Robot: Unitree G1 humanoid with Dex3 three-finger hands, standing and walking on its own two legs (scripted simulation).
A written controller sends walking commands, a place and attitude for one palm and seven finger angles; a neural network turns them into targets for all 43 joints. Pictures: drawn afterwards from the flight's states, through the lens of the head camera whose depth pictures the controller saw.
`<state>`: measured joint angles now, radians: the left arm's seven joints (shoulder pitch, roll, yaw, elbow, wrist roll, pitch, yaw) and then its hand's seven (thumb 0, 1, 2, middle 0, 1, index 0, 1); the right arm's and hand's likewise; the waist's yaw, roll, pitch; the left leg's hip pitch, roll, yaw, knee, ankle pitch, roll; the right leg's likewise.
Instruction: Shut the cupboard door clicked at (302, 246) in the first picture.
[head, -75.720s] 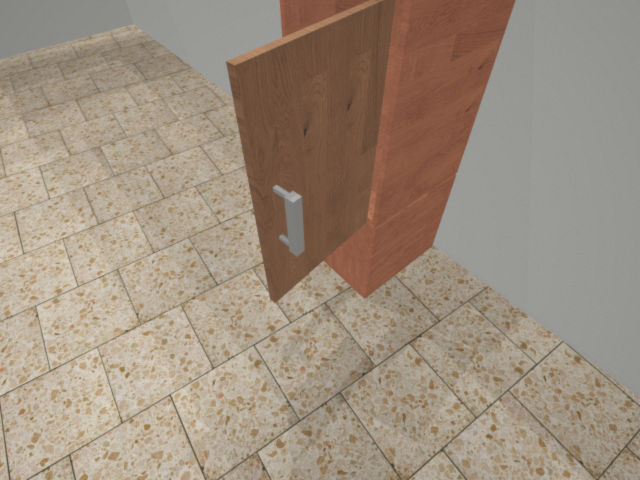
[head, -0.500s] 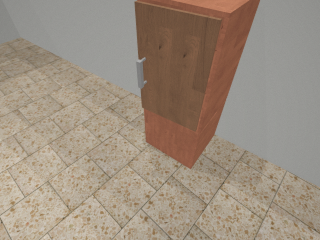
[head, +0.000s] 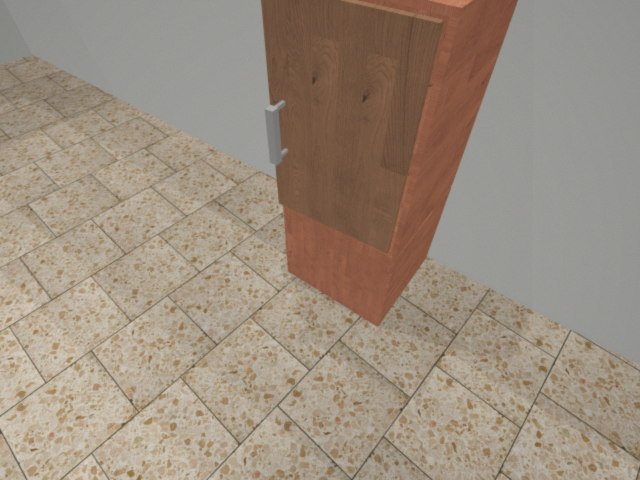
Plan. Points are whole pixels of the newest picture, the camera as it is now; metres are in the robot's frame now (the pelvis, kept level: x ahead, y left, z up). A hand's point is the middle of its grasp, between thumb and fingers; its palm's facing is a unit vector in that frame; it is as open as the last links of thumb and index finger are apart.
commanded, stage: look to check the result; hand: left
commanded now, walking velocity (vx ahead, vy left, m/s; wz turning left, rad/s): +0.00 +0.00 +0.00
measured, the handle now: (278, 132) +0.88 +0.15 -0.07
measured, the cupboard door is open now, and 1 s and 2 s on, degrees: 4 4 4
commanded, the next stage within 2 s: walk to a spot facing it in 0.30 s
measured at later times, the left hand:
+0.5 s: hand out of the picture +0.01 +0.16 -0.18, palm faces +0.04 -0.98 -0.19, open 7.4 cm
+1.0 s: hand out of the picture +0.05 +0.22 -0.16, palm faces +0.29 -0.91 -0.29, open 7.4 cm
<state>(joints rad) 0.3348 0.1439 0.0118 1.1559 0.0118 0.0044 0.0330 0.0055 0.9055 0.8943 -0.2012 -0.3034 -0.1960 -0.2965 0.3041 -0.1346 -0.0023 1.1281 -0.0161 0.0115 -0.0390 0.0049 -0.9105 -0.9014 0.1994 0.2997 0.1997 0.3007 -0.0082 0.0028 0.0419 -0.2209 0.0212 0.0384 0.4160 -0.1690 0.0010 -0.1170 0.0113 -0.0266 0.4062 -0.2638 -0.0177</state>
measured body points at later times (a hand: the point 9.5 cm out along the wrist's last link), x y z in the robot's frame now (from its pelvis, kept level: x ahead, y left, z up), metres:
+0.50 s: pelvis +0.02 -0.01 +0.00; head +0.03 -0.01 +0.45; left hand +0.01 +0.21 -0.16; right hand +0.03 -0.24 -0.16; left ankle +0.04 +0.12 -0.74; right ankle -0.03 -0.11 -0.74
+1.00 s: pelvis +0.01 -0.01 -0.01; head +0.06 +0.00 +0.44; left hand +0.04 +0.27 -0.14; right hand +0.12 -0.25 -0.16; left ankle +0.03 +0.11 -0.74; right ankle +0.03 -0.16 -0.70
